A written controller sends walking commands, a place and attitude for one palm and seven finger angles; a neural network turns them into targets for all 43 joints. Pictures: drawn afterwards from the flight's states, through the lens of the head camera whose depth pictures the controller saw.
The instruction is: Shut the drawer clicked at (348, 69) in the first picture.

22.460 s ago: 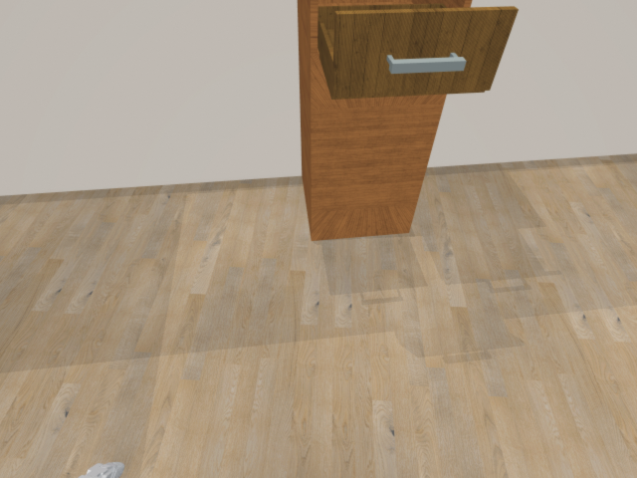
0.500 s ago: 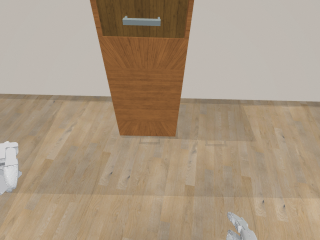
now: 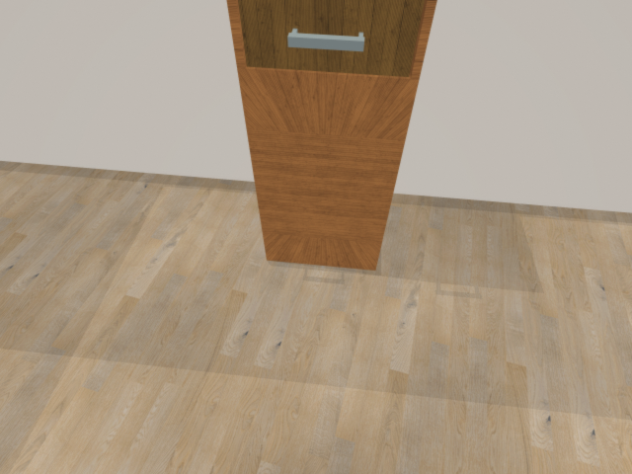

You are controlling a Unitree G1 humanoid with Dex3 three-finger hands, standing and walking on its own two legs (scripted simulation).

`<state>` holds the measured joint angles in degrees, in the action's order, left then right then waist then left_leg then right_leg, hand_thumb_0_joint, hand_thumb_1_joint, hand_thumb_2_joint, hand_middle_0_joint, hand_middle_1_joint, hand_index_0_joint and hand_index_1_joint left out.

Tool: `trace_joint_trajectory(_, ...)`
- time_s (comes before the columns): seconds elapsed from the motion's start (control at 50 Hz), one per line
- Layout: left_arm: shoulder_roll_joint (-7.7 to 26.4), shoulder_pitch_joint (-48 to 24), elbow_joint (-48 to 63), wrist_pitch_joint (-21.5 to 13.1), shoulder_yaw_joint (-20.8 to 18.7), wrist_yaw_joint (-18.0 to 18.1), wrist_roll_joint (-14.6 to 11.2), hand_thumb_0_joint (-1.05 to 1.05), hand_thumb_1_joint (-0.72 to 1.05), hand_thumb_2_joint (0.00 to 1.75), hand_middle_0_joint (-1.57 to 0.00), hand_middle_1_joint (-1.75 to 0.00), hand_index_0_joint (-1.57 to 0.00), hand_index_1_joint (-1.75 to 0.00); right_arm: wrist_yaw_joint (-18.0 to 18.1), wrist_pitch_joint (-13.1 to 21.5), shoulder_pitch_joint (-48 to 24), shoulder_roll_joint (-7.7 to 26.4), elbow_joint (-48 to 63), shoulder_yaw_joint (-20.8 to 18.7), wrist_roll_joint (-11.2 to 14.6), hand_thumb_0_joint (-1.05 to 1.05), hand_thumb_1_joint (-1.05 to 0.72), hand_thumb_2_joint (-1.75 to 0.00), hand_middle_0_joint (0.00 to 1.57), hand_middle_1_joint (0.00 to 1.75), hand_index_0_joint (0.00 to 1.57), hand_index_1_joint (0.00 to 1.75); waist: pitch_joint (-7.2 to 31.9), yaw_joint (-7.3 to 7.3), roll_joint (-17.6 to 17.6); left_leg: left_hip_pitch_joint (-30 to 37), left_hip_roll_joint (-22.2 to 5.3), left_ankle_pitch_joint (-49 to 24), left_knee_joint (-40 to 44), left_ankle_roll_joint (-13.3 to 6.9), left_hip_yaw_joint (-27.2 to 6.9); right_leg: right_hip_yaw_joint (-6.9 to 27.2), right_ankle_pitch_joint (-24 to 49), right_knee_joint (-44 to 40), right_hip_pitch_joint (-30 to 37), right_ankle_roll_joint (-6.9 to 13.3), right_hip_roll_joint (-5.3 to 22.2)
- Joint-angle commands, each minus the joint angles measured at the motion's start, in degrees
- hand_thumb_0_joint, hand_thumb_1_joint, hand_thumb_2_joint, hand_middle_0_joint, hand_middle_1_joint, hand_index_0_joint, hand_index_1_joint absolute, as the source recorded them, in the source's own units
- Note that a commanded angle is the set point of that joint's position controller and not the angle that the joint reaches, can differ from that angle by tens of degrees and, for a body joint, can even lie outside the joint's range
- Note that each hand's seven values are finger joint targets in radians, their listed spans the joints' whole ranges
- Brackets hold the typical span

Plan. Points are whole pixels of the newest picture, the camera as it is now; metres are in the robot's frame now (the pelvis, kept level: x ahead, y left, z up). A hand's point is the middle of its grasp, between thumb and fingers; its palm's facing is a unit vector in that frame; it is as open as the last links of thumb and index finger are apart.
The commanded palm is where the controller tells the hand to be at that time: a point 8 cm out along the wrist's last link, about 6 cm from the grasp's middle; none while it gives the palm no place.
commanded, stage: let the arm hang, fingers relaxed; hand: left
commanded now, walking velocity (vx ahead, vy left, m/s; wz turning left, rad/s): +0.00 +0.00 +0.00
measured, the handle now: (326, 38) +0.93 +0.05 +0.11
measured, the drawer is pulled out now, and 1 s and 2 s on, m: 0.00 0.00 0.00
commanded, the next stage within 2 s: look to check the result in 0.60 s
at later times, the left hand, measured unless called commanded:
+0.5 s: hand out of the picture -0.02 +0.16 -0.18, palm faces +0.04 -0.98 -0.18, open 7.3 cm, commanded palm none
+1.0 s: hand out of the picture -0.03 +0.16 -0.17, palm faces +0.05 -0.98 -0.17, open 7.4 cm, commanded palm none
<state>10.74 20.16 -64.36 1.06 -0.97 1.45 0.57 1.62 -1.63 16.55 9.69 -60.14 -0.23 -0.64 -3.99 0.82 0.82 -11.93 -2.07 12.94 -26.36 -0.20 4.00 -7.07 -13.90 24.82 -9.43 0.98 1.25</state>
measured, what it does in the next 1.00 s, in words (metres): stands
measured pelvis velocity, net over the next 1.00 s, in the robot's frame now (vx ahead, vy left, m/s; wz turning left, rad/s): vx -0.01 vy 0.01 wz -0.02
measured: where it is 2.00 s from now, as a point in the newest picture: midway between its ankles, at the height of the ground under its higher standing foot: outside the picture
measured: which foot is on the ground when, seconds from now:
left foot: down 0.00-1.00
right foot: down 0.00-1.00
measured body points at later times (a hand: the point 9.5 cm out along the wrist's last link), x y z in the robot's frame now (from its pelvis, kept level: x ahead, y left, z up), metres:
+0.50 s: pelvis -0.01 +0.01 +0.00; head +0.00 +0.00 +0.45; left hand -0.02 +0.22 -0.16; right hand -0.06 -0.18 -0.17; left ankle +0.01 +0.11 -0.74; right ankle +0.00 -0.11 -0.74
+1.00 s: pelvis -0.01 +0.01 +0.00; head +0.00 +0.00 +0.45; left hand -0.04 +0.22 -0.16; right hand -0.04 -0.18 -0.17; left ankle +0.01 +0.11 -0.74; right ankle +0.00 -0.11 -0.74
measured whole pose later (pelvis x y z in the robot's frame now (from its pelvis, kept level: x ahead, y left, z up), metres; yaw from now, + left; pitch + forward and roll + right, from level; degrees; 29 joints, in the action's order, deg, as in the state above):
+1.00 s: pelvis -0.01 +0.01 +0.00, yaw -1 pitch -2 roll +0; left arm 5.0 17.7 -68.0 -0.3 -1.3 2.5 0.5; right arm 2.1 -0.4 18.8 5.5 -65.5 -0.6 -0.7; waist -3.1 -0.5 1.4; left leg -10.3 -0.9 11.6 -24.2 -1.3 5.6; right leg -5.6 -13.0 24.6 -9.1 0.0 2.4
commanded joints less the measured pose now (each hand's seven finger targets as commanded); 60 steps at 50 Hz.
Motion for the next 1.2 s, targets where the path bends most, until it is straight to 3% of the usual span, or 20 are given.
trace_joint_trajectory(0.0,3.8,-0.3,0.4,-1.9,0.1,0.3,-0.2,0.0,0.9,0.9,-0.36,-0.47,-0.36,-0.47,0.6,1.3,3.6,3.7,-0.3,-0.8,0.0,0.0,-0.9,-0.9,0.2,0.3,0.2,0.3,1.8,-1.6,-0.9,3.0,-4.6,-8.0,5.3,-1.7,-4.0,5.8,8.7,-6.2,-0.5,1.6,6.0)
trace_joint_trajectory(0.08,2.5,0.5,-1.7,-1.7,0.2,0.6,-0.2,0.0,0.9,0.9,-0.2,-0.3,-0.2,-0.3,0.6,1.2,4.7,2.4,-2.7,-0.6,-0.2,0.0,-0.9,-0.9,0.2,0.3,0.2,0.3,-1.2,-1.4,-1.7,1.9,-4.3,-5.0,6.7,-1.7,-3.9,5.8,3.7,-7.2,-1.7,1.5,5.5)
trace_joint_trajectory(0.26,0.6,0.7,-2.4,-1.5,-0.5,1.0,-0.2,0.0,0.9,0.9,-0.2,-0.3,-0.2,-0.3,0.7,1.3,7.2,-0.2,-5.0,-0.7,-0.5,0.0,-0.9,-0.9,0.2,0.3,0.2,0.3,-3.9,-1.16,-1.0,-1.0,-3.6,-0.7,8.0,-1.7,-4.1,5.8,-0.3,-6.8,-2.6,1.6,5.2)
trace_joint_trajectory(0.68,-0.8,1.9,-2.7,-1.6,-0.9,1.1,-0.1,0.0,0.9,0.9,-0.2,-0.3,-0.2,-0.3,0.9,1.5,9.3,-0.9,-5.1,-1.1,-0.4,0.0,-0.9,-0.9,0.2,0.3,0.2,0.3,-3.2,-1.51,0.9,-0.6,-3.8,0.7,8.4,-2.0,-4.7,5.9,-0.5,-6.2,-3.4,1.4,4.9)
trace_joint_trajectory(0.74,-0.6,1.8,-2.8,-1.7,-0.9,1.2,-0.1,0.0,0.9,0.9,-0.2,-0.3,-0.2,-0.3,0.9,1.5,9.3,-0.8,-5.1,-1.1,-0.4,0.0,-0.9,-0.9,0.2,0.3,0.2,0.3,-3.3,-1.55,-0.5,-0.7,-3.8,0.6,8.2,-2.0,-4.7,5.8,-0.5,-6.3,-3.4,1.4,4.9)
trace_joint_trajectory(0.98,-0.7,1.7,-2.7,-1.9,-0.8,1.1,-0.1,0.0,0.9,0.9,-0.2,-0.3,-0.2,-0.3,0.9,1.8,7.8,-0.2,-5.0,-1.2,-0.3,0.0,-0.9,-0.9,0.2,0.3,0.2,0.3,-2.7,-1.59,0.5,0.9,-4.1,-2.5,8.2,-1.9,-4.5,5.9,1.8,-6.3,-3.1,1.2,5.1)
trace_joint_trajectory(1.02,-0.2,1.6,-2.6,-2.0,-0.9,1.2,0.0,0.0,0.9,0.9,-0.2,-0.3,-0.2,-0.3,0.9,1.8,7.8,0.3,-4.8,-1.2,-0.2,0.0,-0.9,-0.9,0.2,0.3,0.2,0.3,-2.4,-1.53,-0.7,0.9,-4.2,-3.4,8.1,-1.9,-4.6,5.8,2.3,-6.2,-2.7,1.1,5.0)
trace_joint_trajectory(1.08,-0.4,1.4,-2.6,-1.9,-0.7,1.1,0.0,0.0,0.9,0.9,-0.2,-0.3,-0.2,-0.3,0.9,1.6,7.5,0.0,-5.0,-1.1,-0.3,0.0,-0.9,-0.9,0.2,0.3,0.2,0.3,-3.9,-1.61,-0.6,0.5,-4.0,-1.1,8.5,-1.8,-4.6,6.1,0.7,-6.8,-3.7,1.1,5.1)
trace_joint_trajectory(1.18,0.0,0.9,-2.3,-1.9,-0.9,1.1,-0.1,0.0,0.9,0.9,-0.2,-0.3,-0.2,-0.3,0.8,1.7,7.2,0.2,-5.1,-1.1,-0.4,0.0,-0.9,-0.9,0.2,0.3,0.2,0.3,-2.9,-1.58,-0.3,0.9,-3.9,-1.9,8.4,-1.7,-4.4,6.1,1.3,-6.9,-2.9,1.2,5.2)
